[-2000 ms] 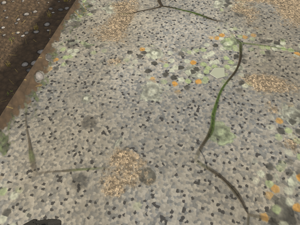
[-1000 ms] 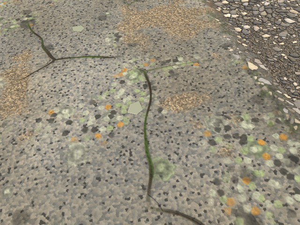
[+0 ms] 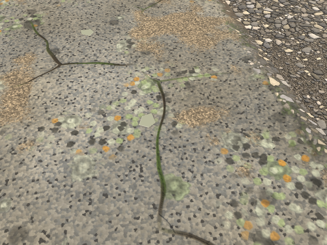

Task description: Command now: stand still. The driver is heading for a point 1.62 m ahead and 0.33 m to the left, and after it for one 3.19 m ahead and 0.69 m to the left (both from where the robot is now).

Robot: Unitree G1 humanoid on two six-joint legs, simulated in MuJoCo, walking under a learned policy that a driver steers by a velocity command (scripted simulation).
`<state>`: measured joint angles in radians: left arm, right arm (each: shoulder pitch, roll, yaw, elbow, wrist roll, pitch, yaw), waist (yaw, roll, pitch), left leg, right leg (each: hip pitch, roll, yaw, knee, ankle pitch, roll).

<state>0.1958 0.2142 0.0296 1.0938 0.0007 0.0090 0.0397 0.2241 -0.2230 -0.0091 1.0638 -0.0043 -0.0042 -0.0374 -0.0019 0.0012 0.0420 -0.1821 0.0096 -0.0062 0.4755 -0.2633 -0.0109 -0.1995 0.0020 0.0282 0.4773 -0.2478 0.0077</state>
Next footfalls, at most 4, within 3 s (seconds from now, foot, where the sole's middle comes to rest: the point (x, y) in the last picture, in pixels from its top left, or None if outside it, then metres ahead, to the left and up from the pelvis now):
1.18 left None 0.44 0.12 -0.78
1.72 right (197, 193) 0.75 -0.12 -0.78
2.26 left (130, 154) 0.96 0.20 -0.78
2.78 right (137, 101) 1.34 0.18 -0.78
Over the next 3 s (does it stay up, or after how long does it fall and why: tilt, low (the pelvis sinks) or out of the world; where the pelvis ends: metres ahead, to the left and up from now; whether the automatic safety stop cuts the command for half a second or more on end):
stays up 1.25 0.21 0.00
